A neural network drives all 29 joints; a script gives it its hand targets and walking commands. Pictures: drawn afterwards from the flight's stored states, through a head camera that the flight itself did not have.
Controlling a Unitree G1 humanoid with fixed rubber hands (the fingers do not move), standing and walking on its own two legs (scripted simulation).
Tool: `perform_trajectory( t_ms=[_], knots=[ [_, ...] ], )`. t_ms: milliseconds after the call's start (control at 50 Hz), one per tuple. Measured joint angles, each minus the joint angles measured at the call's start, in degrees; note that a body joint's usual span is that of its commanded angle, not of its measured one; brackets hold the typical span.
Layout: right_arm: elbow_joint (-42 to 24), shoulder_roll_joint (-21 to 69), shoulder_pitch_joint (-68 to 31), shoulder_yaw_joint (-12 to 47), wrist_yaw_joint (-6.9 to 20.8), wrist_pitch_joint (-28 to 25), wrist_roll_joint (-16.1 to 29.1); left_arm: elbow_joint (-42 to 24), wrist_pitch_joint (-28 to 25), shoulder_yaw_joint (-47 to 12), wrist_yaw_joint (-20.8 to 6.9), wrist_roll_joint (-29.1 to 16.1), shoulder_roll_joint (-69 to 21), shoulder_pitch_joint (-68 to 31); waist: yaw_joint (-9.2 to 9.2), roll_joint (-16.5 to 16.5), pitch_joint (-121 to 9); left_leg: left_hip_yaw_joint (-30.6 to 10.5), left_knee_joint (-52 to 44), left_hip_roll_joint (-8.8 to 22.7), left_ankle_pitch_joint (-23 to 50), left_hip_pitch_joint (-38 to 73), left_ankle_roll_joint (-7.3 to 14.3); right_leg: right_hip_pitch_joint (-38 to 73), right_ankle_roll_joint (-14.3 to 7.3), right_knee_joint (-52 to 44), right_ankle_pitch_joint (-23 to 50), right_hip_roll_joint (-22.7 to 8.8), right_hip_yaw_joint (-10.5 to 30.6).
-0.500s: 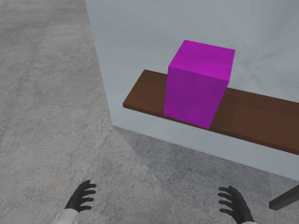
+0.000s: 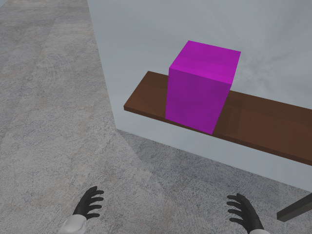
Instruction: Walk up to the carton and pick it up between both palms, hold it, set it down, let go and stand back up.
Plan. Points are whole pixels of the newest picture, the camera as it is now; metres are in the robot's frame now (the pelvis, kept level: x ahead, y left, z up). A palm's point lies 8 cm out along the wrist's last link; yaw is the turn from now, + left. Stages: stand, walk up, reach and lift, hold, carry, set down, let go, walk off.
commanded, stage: let go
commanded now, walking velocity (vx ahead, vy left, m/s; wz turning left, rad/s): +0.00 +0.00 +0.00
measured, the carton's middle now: (200, 87) +0.61 -0.16 +0.00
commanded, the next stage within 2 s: stand in 0.14 s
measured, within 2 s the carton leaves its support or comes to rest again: neither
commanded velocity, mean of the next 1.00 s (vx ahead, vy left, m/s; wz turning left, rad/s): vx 0.00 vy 0.00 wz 0.00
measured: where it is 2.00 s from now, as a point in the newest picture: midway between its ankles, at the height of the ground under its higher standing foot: outside the picture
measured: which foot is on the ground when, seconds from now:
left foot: down 0.00-1.00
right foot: down 0.00-1.00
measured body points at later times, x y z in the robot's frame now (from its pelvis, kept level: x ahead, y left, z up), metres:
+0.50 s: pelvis +0.03 +0.05 +0.00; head +0.05 +0.06 +0.45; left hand +0.17 +0.34 -0.09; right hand +0.14 -0.20 -0.11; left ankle +0.00 +0.16 -0.74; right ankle +0.04 -0.07 -0.74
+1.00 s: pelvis +0.03 +0.05 +0.00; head +0.02 +0.05 +0.45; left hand +0.16 +0.34 -0.10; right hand +0.14 -0.21 -0.11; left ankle +0.00 +0.16 -0.74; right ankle +0.04 -0.07 -0.74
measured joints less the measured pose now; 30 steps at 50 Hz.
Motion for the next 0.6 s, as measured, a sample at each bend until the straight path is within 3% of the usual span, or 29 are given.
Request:
perform_trajectory(
  t_ms=[120, 200, 380, 600],
  knots=[
    [0.00, 0.00, 0.00, 0.01, -0.08, 0.00, 0.00, 0.01, 0.73, 0.01, 0.04, 1.10, -0.07, -0.08, 0.00, -0.87, 0.64, 0.04, -0.11, -0.57, -0.75, -0.11, -1.05, -0.12, 0.63, 0.00, -0.04, -0.71, 0.02],
    [0.35, 0.00, -0.09, 0.02, 0.89, 0.01, 0.00, 0.00, 0.91, 0.01, 1.03, 2.18, -0.06, 0.10, 0.00, -0.53, 0.97, 0.18, -0.11, -1.63, -0.73, -0.20, -0.54, -0.12, 1.47, 0.00, -0.14, -1.76, 0.22],
    [4.36, -1.86, 2.15, 0.00, 0.12, 1.45, -0.14, 7.26, -8.97, 0.03, -1.00, 1.74, 8.82, 1.20, 0.16, 1.83, -1.56, 0.18, 2.42, -2.33, -2.27, -5.83, 1.23, -4.49, 2.38, 0.00, -0.42, -2.34, 0.26],
    [6.10, -3.67, 2.85, 0.01, 0.12, 1.75, -0.15, 12.47, -11.63, 0.00, -1.88, 1.21, 10.44, 2.34, 0.17, 2.70, -4.66, 0.17, 2.43, -2.78, -3.92, -6.40, 1.91, -5.01, 3.25, 0.01, -2.18, -2.79, 0.29]
  ],
)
